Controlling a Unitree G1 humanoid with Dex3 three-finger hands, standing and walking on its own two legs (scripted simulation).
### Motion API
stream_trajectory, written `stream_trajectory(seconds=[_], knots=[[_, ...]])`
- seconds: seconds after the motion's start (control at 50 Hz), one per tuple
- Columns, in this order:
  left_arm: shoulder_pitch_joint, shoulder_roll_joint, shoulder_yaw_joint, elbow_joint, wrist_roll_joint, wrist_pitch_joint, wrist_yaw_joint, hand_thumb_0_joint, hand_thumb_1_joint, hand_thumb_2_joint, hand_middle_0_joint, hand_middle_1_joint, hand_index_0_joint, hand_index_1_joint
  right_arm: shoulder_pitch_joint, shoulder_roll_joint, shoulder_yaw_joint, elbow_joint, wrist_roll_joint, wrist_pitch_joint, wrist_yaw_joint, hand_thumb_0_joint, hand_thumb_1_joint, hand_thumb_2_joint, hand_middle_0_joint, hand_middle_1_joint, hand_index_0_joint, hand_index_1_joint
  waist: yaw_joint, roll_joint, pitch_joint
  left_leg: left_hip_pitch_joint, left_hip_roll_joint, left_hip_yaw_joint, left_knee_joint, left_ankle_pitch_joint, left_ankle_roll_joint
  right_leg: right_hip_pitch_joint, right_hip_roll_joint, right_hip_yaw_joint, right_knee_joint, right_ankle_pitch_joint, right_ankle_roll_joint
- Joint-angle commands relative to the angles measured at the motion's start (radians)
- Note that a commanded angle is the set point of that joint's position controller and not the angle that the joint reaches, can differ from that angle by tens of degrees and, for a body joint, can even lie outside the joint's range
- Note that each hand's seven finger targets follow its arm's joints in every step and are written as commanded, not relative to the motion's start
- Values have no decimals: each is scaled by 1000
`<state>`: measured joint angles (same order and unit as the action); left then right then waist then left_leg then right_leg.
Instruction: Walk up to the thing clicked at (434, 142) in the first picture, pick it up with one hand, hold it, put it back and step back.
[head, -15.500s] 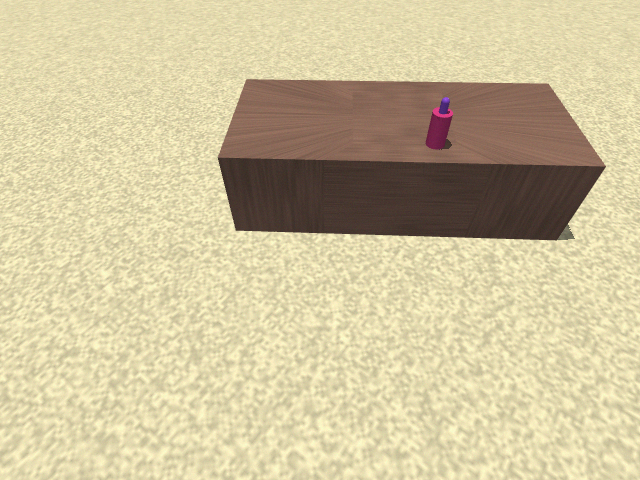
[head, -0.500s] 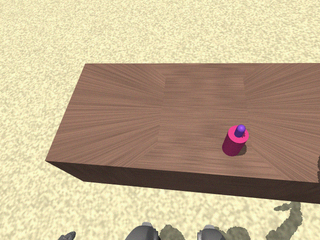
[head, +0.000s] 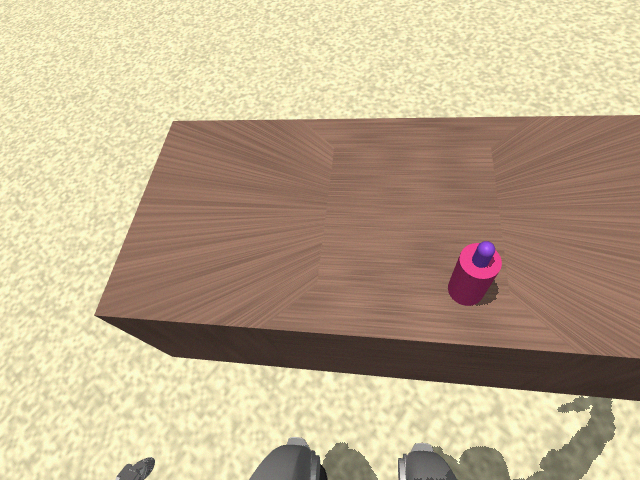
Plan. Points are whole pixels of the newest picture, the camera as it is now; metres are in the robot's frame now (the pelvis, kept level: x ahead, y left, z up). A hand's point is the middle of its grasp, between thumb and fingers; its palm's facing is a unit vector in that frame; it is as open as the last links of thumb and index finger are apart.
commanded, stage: approach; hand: right
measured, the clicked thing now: (475, 269) +0.48 -0.20 -0.23
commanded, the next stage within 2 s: close in in 0.54 s
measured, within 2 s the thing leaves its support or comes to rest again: neither
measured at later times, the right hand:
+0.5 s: hand (582, 288) +0.41 -0.33 -0.15, palm faces +0.16 +0.99 +0.05, open 17.5 cm
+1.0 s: hand (498, 282) +0.46 -0.24 -0.23, palm faces +0.17 +0.99 +0.01, open 17.3 cm
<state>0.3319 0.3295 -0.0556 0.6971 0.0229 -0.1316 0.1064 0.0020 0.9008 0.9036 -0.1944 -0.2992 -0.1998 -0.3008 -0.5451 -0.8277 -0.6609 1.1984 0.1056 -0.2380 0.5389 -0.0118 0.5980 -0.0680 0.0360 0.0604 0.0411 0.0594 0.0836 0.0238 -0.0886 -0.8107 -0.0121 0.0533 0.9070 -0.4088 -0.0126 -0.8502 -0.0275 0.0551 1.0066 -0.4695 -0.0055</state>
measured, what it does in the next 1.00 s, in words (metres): lowers itself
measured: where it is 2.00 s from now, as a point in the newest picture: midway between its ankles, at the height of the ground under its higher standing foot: outside the picture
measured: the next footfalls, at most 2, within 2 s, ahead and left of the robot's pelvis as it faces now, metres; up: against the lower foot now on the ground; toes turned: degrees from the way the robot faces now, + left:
none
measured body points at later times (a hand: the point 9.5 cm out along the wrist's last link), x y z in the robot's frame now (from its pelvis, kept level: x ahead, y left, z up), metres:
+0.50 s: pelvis -0.04 +0.00 -0.16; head +0.15 -0.05 +0.24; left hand +0.06 +0.27 -0.26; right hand +0.40 -0.38 -0.15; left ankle +0.01 +0.14 -0.68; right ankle +0.00 -0.11 -0.68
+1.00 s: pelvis -0.08 +0.00 -0.26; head +0.13 -0.03 +0.14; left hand -0.02 +0.28 -0.37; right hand +0.45 -0.29 -0.23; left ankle +0.01 +0.14 -0.68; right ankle +0.00 -0.11 -0.68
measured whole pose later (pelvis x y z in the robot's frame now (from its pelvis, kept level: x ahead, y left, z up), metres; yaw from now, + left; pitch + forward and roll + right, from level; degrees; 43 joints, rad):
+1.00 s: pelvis -0.08 +0.00 -0.26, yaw +4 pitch +36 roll +6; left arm 0.22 0.28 -0.06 0.64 0.06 -0.02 -0.03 0.00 0.90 0.89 -0.19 -0.29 -0.20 -0.29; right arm -0.90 -0.60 -0.62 1.04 0.05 -0.40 0.24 -0.01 0.49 -0.03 0.06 0.04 0.05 0.04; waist 0.17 -0.03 -0.17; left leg -1.95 0.00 0.06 1.95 -0.63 -0.01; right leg -1.97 -0.01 0.08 2.03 -0.69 0.00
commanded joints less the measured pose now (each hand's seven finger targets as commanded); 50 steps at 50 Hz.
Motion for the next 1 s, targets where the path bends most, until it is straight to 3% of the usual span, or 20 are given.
stream_trajectory(seconds=[0.0, 0.02, 0.08, 0.2, 0.28, 0.32, 0.42, 0.46, 0.48, 0.5, 0.52, 0.62, 0.7, 0.74, 0.76, 0.8, 0.88, 0.92, 0.94, 0.98], knots=[[133, 210, 70, -55, -1, -20, 11, 0, 895, 905, -190, -293, -185, -297, -256, -404, -48, -149, 25, -70, -4, 0, 611, -92, 13, 65, 29, 64, -14, -178, -339, 125, -12, -18, -75, 260, 49, 255, 5, 18, -115, 401, -20], [129, 203, 65, -55, -1, -20, 8, 0, 894, 906, -191, -293, -185, -298, -276, -404, -52, -144, 26, -78, -4, 0, 611, -93, 12, 65, 29, 65, -12, -175, -309, 106, -10, -22, -69, 240, 50, 220, 7, 14, -110, 363, -24], [99, 204, 69, -54, 4, -31, -3, 0, 887, 907, -196, -296, -189, -303, -291, -315, -9, -83, 41, -123, 5, 0, 611, -87, 17, 64, 32, 63, 9, -145, -246, -17, -13, -22, -16, 160, 48, 131, -1, 18, -64, 255, -27], [59, 173, 43, -81, 19, -57, -28, 0, 869, 919, -193, -296, -184, -306, -339, -203, -3, -73, 115, -294, 41, 0, 595, -102, 13, 64, 34, 63, 21, -151, -393, -260, -17, -22, 222, 107, 40, -59, 1, 16, 170, 225, -23], [43, 186, 35, -98, 23, -55, -33, 0, 882, 913, -187, -296, -180, -303, -342, -241, -63, -120, 153, -380, 58, 0, 547, -71, 37, 49, 48, 49, -3, -202, -481, -436, -20, -7, 376, 22, 43, -150, -10, 45, 284, 187, -11], [41, 199, 33, -103, 28, -49, -34, 0, 892, 908, -183, -295, -179, -299, -363, -280, -102, -184, 163, -406, 65, 0, 552, -53, 45, 44, 51, 44, -14, -252, -565, -493, -16, 2, 461, 38, 42, -165, -8, 64, 346, 238, -2], [36, 203, 37, -81, 49, -34, -31, 0, 897, 905, -178, -289, -174, -293, -503, -335, -152, -257, 138, -417, 66, 0, 532, -42, 54, 41, 55, 41, 0, -327, -718, -598, -11, 6, 616, 91, 49, -206, -15, 62, 518, 331, 9], [32, 205, 40, -76, 59, -27, -34, 0, 894, 904, -178, -288, -174, -291, -558, -365, -157, -254, 106, -397, 51, 0, 492, -51, 55, 42, 54, 41, 8, -341, -768, -611, -11, 4, 644, 88, 48, -227, -16, 57, 560, 308, 7], [36, 205, 41, -72, 60, -22, -35, 0, 902, 903, -176, -287, -173, -289, -555, -351, -150, -231, 88, -380, 41, 0, 503, -55, 51, 44, 51, 44, 14, -336, -773, -620, -10, 3, 661, 89, 48, -245, -17, 56, 577, 300, 9], [33, 199, 42, -70, 64, -18, -38, 0, 906, 901, -177, -289, -176, -289, -580, -301, -111, -209, 74, -363, 31, 0, 489, -53, 53, 43, 52, 43, 26, -344, -771, -644, -11, 3, 676, 73, 49, -267, -18, 55, 588, 275, 10], [26, 201, 42, -72, 69, -15, -43, 0, 908, 897, -180, -291, -181, -290, -641, -300, -89, -248, 63, -356, 18, 0, 470, -58, 54, 44, 51, 43, 30, -376, -780, -668, -9, 0, 690, 46, 50, -293, -14, 52, 597, 235, 10], [32, 196, 48, -57, 75, 3, -68, 0, 916, 893, -186, -294, -189, -291, -672, -257, -53, -222, 17, -332, -75, 0, 484, -52, 53, 44, 49, 44, 67, -342, -788, -761, -13, 15, 771, 7, 49, -408, -9, 52, 700, 161, 1], [33, 186, 41, -72, 71, 27, -95, 0, 890, 885, -190, -296, -194, -291, -683, -244, -72, -234, 14, -327, -144, 0, 502, -30, 60, 36, 54, 35, 57, -295, -763, -763, -10, 17, 823, -5, 48, -563, 3, 33, 755, 101, -6], [34, 182, 45, -81, 67, 40, -107, 0, 888, 890, -190, -296, -192, -293, -697, -202, -50, -256, 4, -315, -176, 0, 490, -29, 62, 34, 54, 34, 59, -304, -775, -769, -8, 20, 838, -13, 50, -574, 5, 33, 756, 80, -6], [28, 180, 46, -90, 65, 47, -114, 0, 891, 886, -190, -297, -194, -293, -696, -153, -15, -254, -5, -303, -187, 0, 487, -30, 60, 34, 53, 34, 63, -313, -772, -789, -8, 24, 849, -32, 53, -574, 5, 42, 745, 62, -1], [35, 186, 57, -108, 60, 64, -122, 0, 889, 890, -187, -295, -189, -292, -724, -174, -12, -344, -29, -291, -220, 0, 482, -22, 65, 32, 55, 32, 48, -351, -845, -756, -4, 20, 853, -20, 55, -534, 7, 37, 734, 69, 1], [49, 192, 82, -118, 38, 86, -123, 0, 902, 890, -184, -295, -188, -291, -734, -110, 33, -393, -38, -248, -276, 0, 489, -26, 59, 34, 49, 34, 65, -303, -819, -749, -3, 24, 836, -69, 50, -583, 9, 39, 720, -31, -5], [52, 185, 83, -125, 29, 96, -123, 0, 899, 889, -186, -294, -189, -291, -782, -189, -13, -467, -38, -247, -311, 0, 493, -25, 59, 36, 49, 35, 42, -297, -843, -723, -3, 15, 822, -97, 50, -612, 14, 29, 712, -80, -12], [51, 178, 81, -116, 28, 98, -124, 0, 902, 892, -186, -297, -190, -293, -704, -94, 37, -364, -36, -231, -319, 0, 490, -23, 59, 34, 48, 34, 64, -257, -768, -752, -6, 22, 822, -108, 48, -640, 13, 31, 715, -91, -12], [46, 155, 74, -115, 28, 100, -122, 0, 894, 894, -191, -298, -193, -296, -749, -62, 51, -370, -30, -237, -344, 0, 479, -30, 59, 36, 48, 36, 83, -211, -707, -755, -7, 13, 798, -139, 44, -727, 16, 18, 730, -138, -26]])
